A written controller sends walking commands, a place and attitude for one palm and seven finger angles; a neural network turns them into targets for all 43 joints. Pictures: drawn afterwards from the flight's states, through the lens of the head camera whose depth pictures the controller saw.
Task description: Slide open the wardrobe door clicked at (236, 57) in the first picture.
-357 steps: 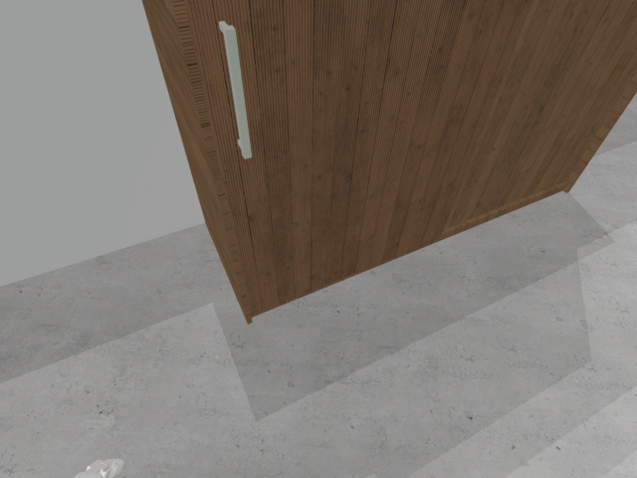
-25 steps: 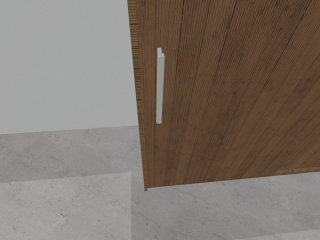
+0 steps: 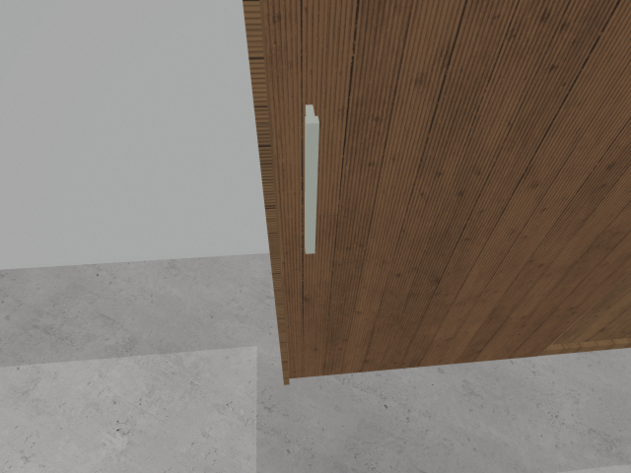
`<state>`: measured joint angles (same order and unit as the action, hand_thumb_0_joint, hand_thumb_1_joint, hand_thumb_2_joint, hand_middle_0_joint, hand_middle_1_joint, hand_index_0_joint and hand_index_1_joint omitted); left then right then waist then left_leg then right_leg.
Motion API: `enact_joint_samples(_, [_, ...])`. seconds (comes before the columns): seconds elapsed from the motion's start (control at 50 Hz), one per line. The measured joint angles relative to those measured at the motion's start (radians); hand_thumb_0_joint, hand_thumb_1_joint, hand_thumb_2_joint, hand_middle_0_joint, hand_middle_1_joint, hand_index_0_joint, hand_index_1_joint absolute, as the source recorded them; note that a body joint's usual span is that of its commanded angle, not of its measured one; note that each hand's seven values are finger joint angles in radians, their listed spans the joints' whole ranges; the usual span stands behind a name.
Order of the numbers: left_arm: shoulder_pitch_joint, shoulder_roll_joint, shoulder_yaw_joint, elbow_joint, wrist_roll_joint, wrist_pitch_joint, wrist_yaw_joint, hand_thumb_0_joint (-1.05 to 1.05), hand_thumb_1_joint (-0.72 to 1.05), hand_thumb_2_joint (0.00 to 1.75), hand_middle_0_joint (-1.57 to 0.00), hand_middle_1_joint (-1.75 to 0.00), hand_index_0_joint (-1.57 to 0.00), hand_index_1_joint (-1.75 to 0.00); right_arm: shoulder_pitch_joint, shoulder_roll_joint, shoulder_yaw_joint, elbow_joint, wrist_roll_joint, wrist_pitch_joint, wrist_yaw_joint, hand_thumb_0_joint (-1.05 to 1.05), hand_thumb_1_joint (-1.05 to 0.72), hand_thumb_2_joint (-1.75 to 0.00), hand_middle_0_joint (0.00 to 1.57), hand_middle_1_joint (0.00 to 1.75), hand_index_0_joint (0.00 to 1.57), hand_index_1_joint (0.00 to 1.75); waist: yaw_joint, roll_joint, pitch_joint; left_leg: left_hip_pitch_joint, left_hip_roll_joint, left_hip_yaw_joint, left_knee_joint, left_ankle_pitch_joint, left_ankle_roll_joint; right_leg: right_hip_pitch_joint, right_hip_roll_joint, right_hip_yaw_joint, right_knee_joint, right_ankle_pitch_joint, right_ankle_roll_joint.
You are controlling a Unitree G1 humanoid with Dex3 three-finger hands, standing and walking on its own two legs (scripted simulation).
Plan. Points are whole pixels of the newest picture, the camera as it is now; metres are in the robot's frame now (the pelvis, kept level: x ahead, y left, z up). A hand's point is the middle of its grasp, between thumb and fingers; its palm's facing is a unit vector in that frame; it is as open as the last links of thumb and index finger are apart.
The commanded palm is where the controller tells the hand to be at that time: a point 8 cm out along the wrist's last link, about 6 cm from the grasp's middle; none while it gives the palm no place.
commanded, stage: shuffle to correct the standing spot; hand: left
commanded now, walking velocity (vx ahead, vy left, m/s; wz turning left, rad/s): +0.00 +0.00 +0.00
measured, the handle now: (309, 188) +0.50 +0.05 +0.09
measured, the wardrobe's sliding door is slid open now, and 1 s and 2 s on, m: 0.00 0.00 0.00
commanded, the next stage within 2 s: come to a stop and stand still in 1.10 s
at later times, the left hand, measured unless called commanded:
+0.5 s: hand out of the picture +0.00 +0.15 -0.19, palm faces +0.05 -0.98 -0.17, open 7.4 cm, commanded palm none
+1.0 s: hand out of the picture +0.02 +0.09 -0.19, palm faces +0.17 -0.98 -0.13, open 7.4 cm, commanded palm none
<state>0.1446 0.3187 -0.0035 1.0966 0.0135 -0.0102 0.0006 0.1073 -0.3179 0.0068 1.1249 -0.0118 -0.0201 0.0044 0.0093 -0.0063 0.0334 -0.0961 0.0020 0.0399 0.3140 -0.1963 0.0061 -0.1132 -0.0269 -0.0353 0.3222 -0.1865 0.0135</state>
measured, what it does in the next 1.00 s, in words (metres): lifts its right foot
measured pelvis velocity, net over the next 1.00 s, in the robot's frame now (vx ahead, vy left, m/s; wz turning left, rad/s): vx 0.04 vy -0.08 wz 0.13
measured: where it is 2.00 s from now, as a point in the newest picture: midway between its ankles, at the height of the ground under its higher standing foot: outside the picture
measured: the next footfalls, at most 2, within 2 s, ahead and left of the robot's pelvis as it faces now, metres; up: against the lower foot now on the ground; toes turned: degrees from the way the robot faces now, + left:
right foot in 1.16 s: +0.14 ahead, -0.27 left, +0.00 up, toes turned +8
left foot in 1.36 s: +0.10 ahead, -0.07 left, +0.00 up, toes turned +13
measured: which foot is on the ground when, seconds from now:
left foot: down 0.00-1.00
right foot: down 0.00-0.80, up 0.82-1.00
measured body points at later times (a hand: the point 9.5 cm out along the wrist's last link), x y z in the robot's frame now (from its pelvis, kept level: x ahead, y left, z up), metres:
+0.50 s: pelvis +0.02 -0.03 -0.01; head +0.03 -0.02 +0.44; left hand -0.01 +0.20 -0.17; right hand +0.03 -0.25 -0.17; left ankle -0.02 +0.11 -0.75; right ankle -0.01 -0.13 -0.75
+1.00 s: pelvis +0.04 -0.08 -0.01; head +0.08 -0.05 +0.44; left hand +0.01 +0.14 -0.18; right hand +0.08 -0.30 -0.16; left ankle +0.00 +0.04 -0.75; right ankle +0.04 -0.22 -0.69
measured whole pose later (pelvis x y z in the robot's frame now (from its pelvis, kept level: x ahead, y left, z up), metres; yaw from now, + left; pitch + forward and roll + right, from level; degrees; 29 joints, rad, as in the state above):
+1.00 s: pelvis +0.04 -0.08 -0.01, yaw +7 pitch +1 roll -2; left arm 0.29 0.16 0.06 1.04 0.03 0.07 -0.01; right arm 0.26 -0.12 -0.03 1.10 -0.04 -0.02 -0.05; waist 0.00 -0.03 0.06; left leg -0.21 0.11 0.13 0.51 -0.30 -0.02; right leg -0.43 -0.05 -0.04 0.97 -0.42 0.04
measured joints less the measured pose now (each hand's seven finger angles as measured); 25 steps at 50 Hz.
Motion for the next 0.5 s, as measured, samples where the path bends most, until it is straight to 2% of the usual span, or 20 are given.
enact_joint_samples(0.2, [0.011,-0.008,0.001,0.011,-0.004,0.004,0.008,0.00,0.91,0.90,-0.20,-0.29,-0.20,-0.30,0.013,0.011,0.004,0.010,-0.002,0.003,-0.007,0.01,-0.91,-0.90,0.20,0.30,0.20,0.30,-0.005,-0.001,-0.009,0.008,0.004,-0.005,-0.007,-0.003,-0.007,0.007,0.004,-0.005,-0.002,-0.008,-0.002])
enact_joint_samples(0.5, [0.154,-0.141,0.003,0.024,0.005,0.042,0.009,0.00,0.91,0.90,-0.20,-0.29,-0.20,-0.30,0.128,0.176,-0.013,0.050,-0.008,0.029,-0.029,0.01,-0.91,-0.90,0.20,0.30,0.20,0.30,-0.006,-0.020,-0.007,-0.037,0.023,-0.048,0.109,-0.078,-0.035,-0.027,0.018,-0.047,0.122,-0.103,-0.029])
